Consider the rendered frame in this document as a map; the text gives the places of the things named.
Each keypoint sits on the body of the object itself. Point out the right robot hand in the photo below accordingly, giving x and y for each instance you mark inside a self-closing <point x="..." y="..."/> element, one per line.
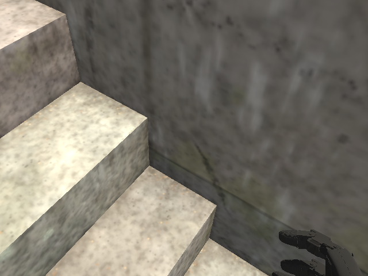
<point x="338" y="261"/>

